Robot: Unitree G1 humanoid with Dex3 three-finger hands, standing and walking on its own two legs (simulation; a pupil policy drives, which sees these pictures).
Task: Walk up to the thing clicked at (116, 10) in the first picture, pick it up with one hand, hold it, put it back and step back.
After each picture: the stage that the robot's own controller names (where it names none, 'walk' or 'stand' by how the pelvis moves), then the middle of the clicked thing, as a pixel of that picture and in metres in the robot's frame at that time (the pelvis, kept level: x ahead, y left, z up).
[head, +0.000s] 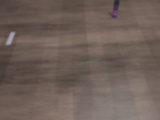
stand; (115, 9) +2.00 -0.45 -0.66
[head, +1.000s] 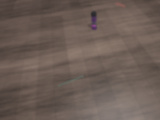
walk; (94, 20) +1.87 +0.00 -0.63
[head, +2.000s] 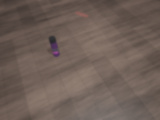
walk; (54, 46) +1.22 +0.38 -0.65
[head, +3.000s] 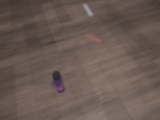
walk; (58, 82) +0.82 +0.32 -0.65
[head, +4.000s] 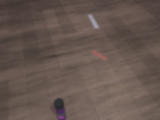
walk; (60, 110) +0.56 +0.22 -0.65
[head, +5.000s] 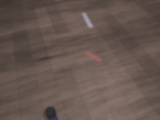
stand; (52, 118) +0.48 +0.24 -0.65
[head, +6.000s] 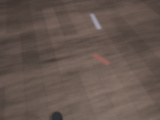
stand; out of the picture +0.44 +0.21 -0.65
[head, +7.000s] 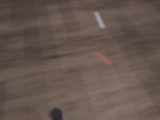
stand; (58, 119) +0.45 +0.19 -0.65
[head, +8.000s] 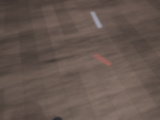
stand; out of the picture +0.39 +0.19 -0.65
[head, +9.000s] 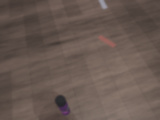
stand; (63, 105) +0.46 +0.23 -0.64
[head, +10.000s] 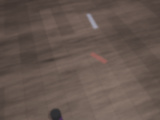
stand; out of the picture +0.48 +0.23 -0.65
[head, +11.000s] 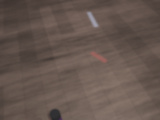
stand; out of the picture +0.46 +0.22 -0.66
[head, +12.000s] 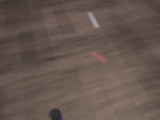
stand; (57, 119) +0.47 +0.22 -0.66
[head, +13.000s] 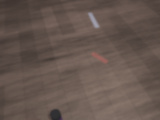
go down; out of the picture +0.46 +0.22 -0.66
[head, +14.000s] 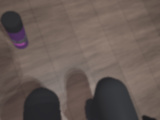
go down; (17, 33) +0.57 +0.21 -0.30
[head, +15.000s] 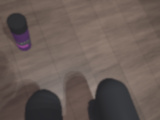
go down; (21, 35) +0.57 +0.20 -0.30
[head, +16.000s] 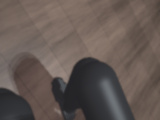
close in; out of the picture +0.56 +0.27 -0.20
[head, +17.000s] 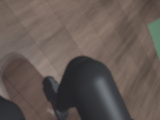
close in; out of the picture +0.55 +0.28 -0.20
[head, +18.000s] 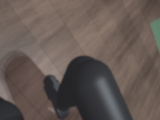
close in; out of the picture +0.55 +0.28 -0.21
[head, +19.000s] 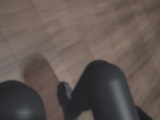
lift; out of the picture +0.56 +0.27 -0.20
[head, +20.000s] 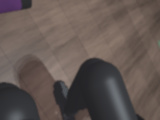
lift; out of the picture +0.62 +0.11 -0.29
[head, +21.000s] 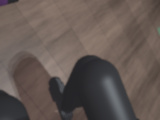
lift; out of the picture +0.62 +0.12 -0.28
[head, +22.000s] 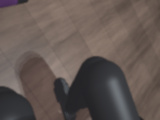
lift; out of the picture +0.62 +0.11 -0.28
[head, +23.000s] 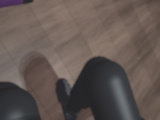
lift; out of the picture +0.63 +0.11 -0.28
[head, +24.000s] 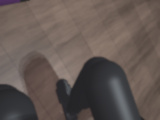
lift; out of the picture +0.64 +0.12 -0.28
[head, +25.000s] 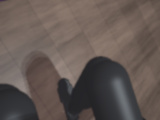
lift; out of the picture +0.65 +0.12 -0.28
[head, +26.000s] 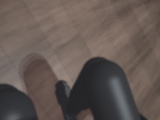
lift; out of the picture +0.67 +0.13 -0.28
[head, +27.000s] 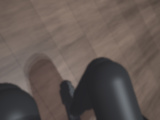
lift; out of the picture +0.69 +0.12 -0.28
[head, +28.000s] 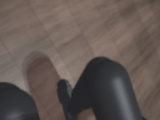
lift; out of the picture +0.71 +0.14 -0.28
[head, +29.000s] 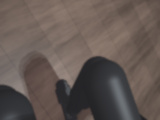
lift; out of the picture +0.73 +0.15 -0.28
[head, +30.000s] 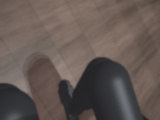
lift; out of the picture +0.76 +0.15 -0.28
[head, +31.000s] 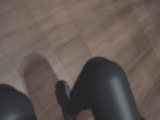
lift; out of the picture +0.78 +0.17 -0.28
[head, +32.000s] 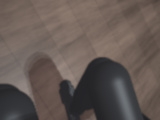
lift; out of the picture +0.81 +0.17 -0.28
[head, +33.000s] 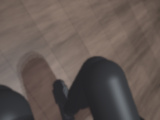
lift; out of the picture +0.82 +0.19 -0.28
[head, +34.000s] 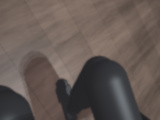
lift; out of the picture +0.84 +0.19 -0.28
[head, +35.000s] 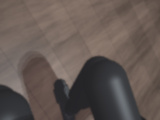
lift; out of the picture +0.85 +0.20 -0.28
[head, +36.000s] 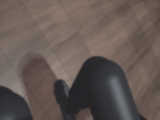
lift; out of the picture +0.86 +0.20 -0.28
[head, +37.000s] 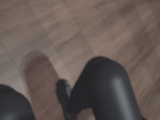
lift; out of the picture +0.87 +0.20 -0.28
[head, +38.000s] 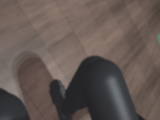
lift; out of the picture +0.86 +0.21 -0.28
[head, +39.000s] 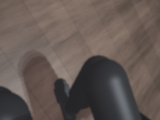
lift; out of the picture +0.87 +0.20 -0.28
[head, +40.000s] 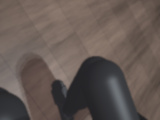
lift; out of the picture +0.87 +0.21 -0.28
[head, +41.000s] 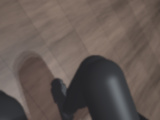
lift; out of the picture +0.87 +0.21 -0.28
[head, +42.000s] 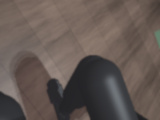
lift; out of the picture +0.86 +0.21 -0.28
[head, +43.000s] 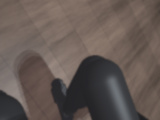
lift; out of the picture +0.85 +0.20 -0.29
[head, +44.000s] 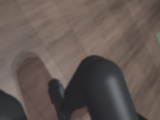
lift; out of the picture +0.85 +0.21 -0.28
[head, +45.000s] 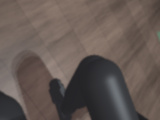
lift; out of the picture +0.84 +0.20 -0.28
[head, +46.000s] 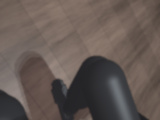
lift; out of the picture +0.83 +0.20 -0.28
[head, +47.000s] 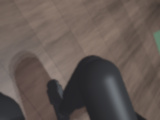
lift; out of the picture +0.82 +0.20 -0.28
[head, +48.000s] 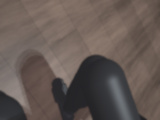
lift; out of the picture +0.81 +0.19 -0.28
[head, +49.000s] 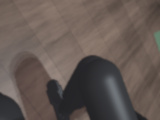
lift; out of the picture +0.80 +0.19 -0.28
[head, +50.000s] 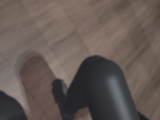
lift; out of the picture +0.79 +0.18 -0.29
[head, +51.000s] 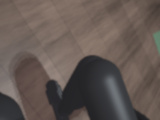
lift; out of the picture +0.78 +0.18 -0.28
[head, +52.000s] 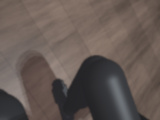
lift; out of the picture +0.76 +0.17 -0.28
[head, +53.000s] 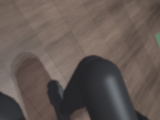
lift; out of the picture +0.75 +0.17 -0.28
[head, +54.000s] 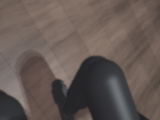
lift; out of the picture +0.74 +0.16 -0.28
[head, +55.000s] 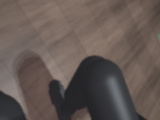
lift; out of the picture +0.73 +0.16 -0.28
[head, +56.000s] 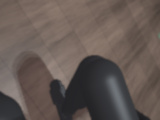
lift; out of the picture +0.73 +0.16 -0.28
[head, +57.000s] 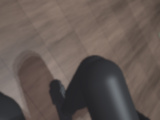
lift; out of the picture +0.73 +0.16 -0.28
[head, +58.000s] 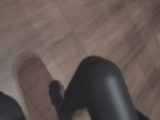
lift; out of the picture +0.74 +0.17 -0.28
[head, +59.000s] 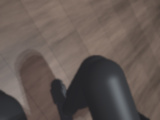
lift; out of the picture +0.75 +0.17 -0.28
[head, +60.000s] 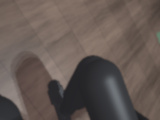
lift; out of the picture +0.76 +0.18 -0.28
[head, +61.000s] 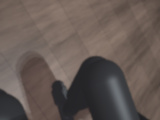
lift; out of the picture +0.76 +0.17 -0.28
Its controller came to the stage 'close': no
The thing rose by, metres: 0.00
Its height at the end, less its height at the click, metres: -0.09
